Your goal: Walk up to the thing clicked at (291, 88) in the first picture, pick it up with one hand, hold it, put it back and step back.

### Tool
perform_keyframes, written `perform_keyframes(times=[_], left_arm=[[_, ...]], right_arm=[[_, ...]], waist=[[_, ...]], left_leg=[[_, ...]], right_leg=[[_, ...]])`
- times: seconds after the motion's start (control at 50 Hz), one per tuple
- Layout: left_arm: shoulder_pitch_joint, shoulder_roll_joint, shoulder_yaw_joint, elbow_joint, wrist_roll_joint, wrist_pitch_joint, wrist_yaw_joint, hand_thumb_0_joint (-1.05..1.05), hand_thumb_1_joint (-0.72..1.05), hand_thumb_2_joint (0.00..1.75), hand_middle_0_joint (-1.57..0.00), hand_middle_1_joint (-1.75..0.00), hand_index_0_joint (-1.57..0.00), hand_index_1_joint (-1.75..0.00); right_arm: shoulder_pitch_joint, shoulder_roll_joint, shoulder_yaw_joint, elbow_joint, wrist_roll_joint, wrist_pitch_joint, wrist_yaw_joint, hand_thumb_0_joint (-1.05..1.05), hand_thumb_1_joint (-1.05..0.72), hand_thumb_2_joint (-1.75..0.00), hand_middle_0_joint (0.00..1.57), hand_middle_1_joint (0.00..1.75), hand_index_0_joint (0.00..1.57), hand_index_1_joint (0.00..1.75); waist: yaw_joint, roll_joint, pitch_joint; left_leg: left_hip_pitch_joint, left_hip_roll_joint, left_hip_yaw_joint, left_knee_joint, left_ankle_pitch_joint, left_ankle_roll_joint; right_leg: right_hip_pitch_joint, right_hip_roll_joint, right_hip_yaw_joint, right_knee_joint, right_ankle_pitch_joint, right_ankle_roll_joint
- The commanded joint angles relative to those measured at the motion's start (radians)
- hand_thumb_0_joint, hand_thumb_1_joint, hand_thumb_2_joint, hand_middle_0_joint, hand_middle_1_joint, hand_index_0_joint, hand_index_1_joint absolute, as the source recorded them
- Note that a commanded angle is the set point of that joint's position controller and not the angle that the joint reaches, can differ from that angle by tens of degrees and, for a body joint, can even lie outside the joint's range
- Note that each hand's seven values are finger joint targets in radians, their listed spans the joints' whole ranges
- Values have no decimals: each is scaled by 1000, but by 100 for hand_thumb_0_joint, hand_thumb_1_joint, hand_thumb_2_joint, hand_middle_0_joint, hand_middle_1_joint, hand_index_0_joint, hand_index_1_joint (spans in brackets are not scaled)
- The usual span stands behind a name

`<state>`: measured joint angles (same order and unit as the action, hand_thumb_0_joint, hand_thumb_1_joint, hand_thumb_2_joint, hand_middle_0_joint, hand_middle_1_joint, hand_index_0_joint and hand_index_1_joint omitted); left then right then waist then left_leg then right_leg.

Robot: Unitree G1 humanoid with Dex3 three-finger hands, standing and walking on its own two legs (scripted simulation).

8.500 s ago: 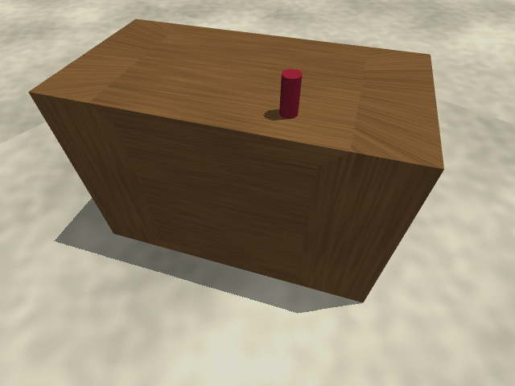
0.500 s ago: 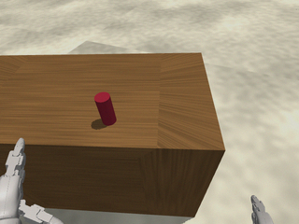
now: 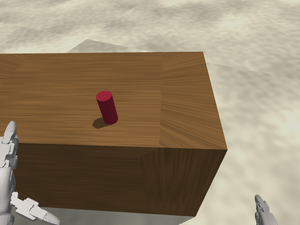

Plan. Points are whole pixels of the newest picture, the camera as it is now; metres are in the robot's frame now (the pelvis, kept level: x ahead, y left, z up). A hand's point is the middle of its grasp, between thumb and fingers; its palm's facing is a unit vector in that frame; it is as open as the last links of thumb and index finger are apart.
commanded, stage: rise first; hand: left
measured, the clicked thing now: (107, 108) +0.48 +0.19 +0.03
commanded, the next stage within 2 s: go down in 0.14 s
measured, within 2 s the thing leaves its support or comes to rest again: neither
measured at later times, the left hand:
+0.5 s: hand (29, 165) +0.21 +0.27 +0.14, palm faces +0.38 -0.85 -0.38, open 17.6 cm
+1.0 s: hand (31, 127) +0.31 +0.32 +0.14, palm faces +0.18 -0.97 -0.14, open 17.4 cm
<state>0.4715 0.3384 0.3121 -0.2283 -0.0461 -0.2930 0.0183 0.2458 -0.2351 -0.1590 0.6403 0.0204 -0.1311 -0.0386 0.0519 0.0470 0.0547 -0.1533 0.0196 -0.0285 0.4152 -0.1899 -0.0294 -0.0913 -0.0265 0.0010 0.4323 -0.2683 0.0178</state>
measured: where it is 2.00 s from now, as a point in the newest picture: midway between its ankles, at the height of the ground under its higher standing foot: outside the picture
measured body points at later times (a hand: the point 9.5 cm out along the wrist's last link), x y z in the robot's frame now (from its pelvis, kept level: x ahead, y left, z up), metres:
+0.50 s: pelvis +0.00 +0.00 -0.01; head -0.01 -0.02 +0.44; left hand +0.18 +0.32 +0.16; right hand +0.18 -0.26 -0.09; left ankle +0.03 +0.14 -0.74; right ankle -0.02 -0.13 -0.74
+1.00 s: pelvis +0.02 +0.01 +0.00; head +0.00 +0.00 +0.45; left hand +0.29 +0.37 +0.15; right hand +0.16 -0.25 -0.09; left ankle +0.03 +0.14 -0.74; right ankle -0.02 -0.13 -0.74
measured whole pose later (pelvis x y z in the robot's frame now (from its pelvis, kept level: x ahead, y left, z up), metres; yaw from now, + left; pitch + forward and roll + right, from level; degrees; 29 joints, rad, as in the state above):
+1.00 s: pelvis +0.02 +0.01 +0.00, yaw -1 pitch +1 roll +0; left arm -0.11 0.49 0.54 0.34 -0.25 -0.06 -0.41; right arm 0.25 -0.23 -0.04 0.65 0.04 -0.13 -0.09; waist 0.01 0.02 -0.05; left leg -0.26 0.02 -0.01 0.50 -0.25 -0.02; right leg -0.19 -0.03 0.02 0.49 -0.31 0.03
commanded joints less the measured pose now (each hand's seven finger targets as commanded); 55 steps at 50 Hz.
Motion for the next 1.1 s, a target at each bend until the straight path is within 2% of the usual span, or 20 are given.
perform_keyframes(times=[0.0, 0.16, 0.22, 0.26, 0.3, 0.34, 0.42, 0.5, 0.52, 0.54, 0.64, 0.66, 0.74, 0.76, 0.78, 0.82, 0.88, 0.94, 0.98, 1.08], left_arm=[[-65, 200, 133, -227, -13, -72, 23, 0, -61, 6, -5, -5, -4, -6], [-66, 206, 151, -230, -13, -79, 22, 0, -61, 8, -6, -6, -4, -7], [-72, 222, 175, -184, -16, -72, 21, 0, -61, 8, -5, -5, -4, -7], [-138, 130, 143, -215, -33, -106, -10, 0, -61, 7, -5, -8, -5, -9], [-117, 181, 186, -157, -46, -115, -29, 0, -61, 6, -6, -8, -5, -9], [-161, 198, 187, -149, -45, -113, -44, 0, -61, 6, -5, -8, -5, -8], [-309, 265, 239, -100, -66, -102, -67, 0, -61, 7, -5, -7, -5, -7], [-467, 313, 248, -48, -101, -66, -123, 0, -58, 9, -4, -6, -3, -7], [-512, 306, 240, 17, -115, -51, -145, 0, -58, 9, -4, -5, -3, -7], [-577, 319, 238, 3, -130, -44, -170, 0, -59, 9, -4, -5, -3, -6], [-636, 392, 267, 259, -191, 51, -293, 0, -57, 9, -3, -6, -3, -6], [-676, 418, 278, 272, -200, 66, -317, 0, -58, 10, -3, -5, -2, -6], [-799, 484, 335, 294, -245, 115, -382, 0, -52, 10, -2, -4, -1, -5], [-762, 463, 329, 387, -246, 130, -396, 0, -52, 11, -2, -4, -1, -6], [-771, 449, 321, 371, -249, 137, -407, 0, -50, 11, -2, -4, -1, -5], [-792, 481, 331, 348, -240, 148, -415, 0, -51, 10, -2, -3, -1, -5], [-785, 440, 299, 395, -230, 169, -426, 0, -51, 11, -2, -3, -1, -4], [-904, 513, 346, 289, -239, 157, -425, 0, -49, 10, -2, -2, -1, -3], [-817, 461, 320, 368, -232, 173, -429, 0, -48, 10, -2, -2, -2, -3], [-973, 555, 361, 320, -235, 170, -443, 0, -50, 10, -3, -3, -2, -4]], right_arm=[[-102, -161, -56, -163, 1, -60, -9, 0, 50, -5, 5, 5, 5, 5], [-76, -117, -34, -136, 4, -56, -6, 0, 50, -6, 5, 5, 5, 5], [-73, -171, -77, -147, 3, -56, -13, 0, 50, -6, 5, 5, 5, 5], [-115, -56, 13, -124, -6, -46, 11, 0, 49, -6, 5, 5, 5, 5], [-126, -134, -48, -143, -7, -36, 4, 0, 49, -6, 5, 5, 5, 5], [-95, -113, -21, -174, -7, -28, 7, 0, 50, -5, 5, 5, 5, 5], [-128, -145, -44, -156, -5, -12, -5, 0, 52, -5, 5, 5, 5, 5], [-124, -102, -5, -119, 2, -13, -20, 0, 51, -5, 5, 5, 5, 5], [-136, -111, -10, -119, 4, -15, -27, 0, 51, -5, 5, 5, 5, 5], [-156, -74, 32, -128, 8, -21, -29, 0, 52, -5, 5, 5, 5, 5], [-151, -108, 42, -117, 20, -25, -54, 0, 52, -5, 5, 5, 5, 5], [-169, -83, 78, -125, 22, -26, -54, 0, 52, -5, 5, 5, 5, 5], [-119, -102, 81, -125, 26, -34, -61, 0, 52, -6, 5, 5, 5, 5], [-99, -125, 66, -137, 24, -37, -64, 0, 52, -6, 5, 5, 5, 5], [-85, -92, 91, -100, 25, -36, -61, 0, 52, -6, 5, 5, 5, 5], [-99, -131, 68, -133, 22, -44, -62, 0, 52, -6, 5, 5, 5, 5], [-132, -139, 66, -164, 21, -53, -57, 0, 53, -6, 5, 5, 5, 5], [-131, -143, 58, -158, 17, -62, -59, 0, 52, -6, 5, 5, 5, 5], [-96, -121, 74, -147, 15, -61, -58, 0, 53, -5, 5, 5, 5, 5], [-124, -134, 64, -127, 9, -72, -72, 0, 53, -5, 5, 5, 5, 5]], waist=[[14, -13, -87], [18, -16, -85], [4, -46, -70], [5, -46, -95], [-1, -67, -102], [-13, -60, -124], [-23, -2, -107], [-37, 20, -101], [-61, 5, -104], [-50, 14, -107], [-57, -15, -171], [-39, 12, -189], [-22, 37, -289], [-40, 17, -265], [-19, 39, -280], [-12, 64, -300], [-13, 56, -247], [-9, 77, -298], [-17, 51, -270], [-31, 78, -349]], left_leg=[[53, -25, 59, -56, 105, 35], [55, -27, 59, -50, 135, 37], [57, -31, 64, -43, 133, 41], [12, -29, 56, -3, 103, 33], [10, -30, 55, 0, 99, 35], [20, -33, 57, 12, 101, 38], [3, -35, 52, 9, 64, 29], [-12, -40, 51, 10, 21, 35], [-10, -38, 51, 9, 6, 36], [-16, -38, 48, 6, -7, 36], [-8, -39, 40, 19, 58, 46], [-8, -41, 43, 21, 75, 45], [21, -34, 40, 28, 150, 41], [20, -31, 39, 29, 158, 40], [21, -27, 35, 29, 185, 36], [25, -21, 33, 32, 224, 27], [7, -9, 25, 19, 202, 20], [22, -9, 27, 33, 225, 21], [16, -10, 30, 41, 247, 26], [64, -19, 38, 72, 313, 38]], right_leg=[[-58, 27, -58, -83, 137, -18], [-53, 24, -59, -79, 168, -16], [-69, 19, -53, -84, 178, -8], [-88, 21, -52, -47, 134, -9], [-97, 17, -50, -42, 132, -6], [-93, 12, -43, -40, 143, -3], [-129, 15, -44, -30, 105, -8], [-150, 7, -36, -38, 77, -6], [-163, 10, -34, -39, 68, -5], [-164, 10, -38, -42, 53, -6], [-140, 4, -33, -41, 117, -5], [-133, 4, -33, -37, 133, -7], [-88, 14, -42, -18, 197, -14], [-102, 20, -42, -13, 202, -14], [-100, 21, -46, -3, 216, -19], [-105, 28, -50, 8, 231, -27], [-127, 36, -51, 2, 185, -33], [-113, 36, -50, 6, 213, -30], [-116, 36, -46, 8, 233, -25], [-108, 25, -39, 14, 326, -13]])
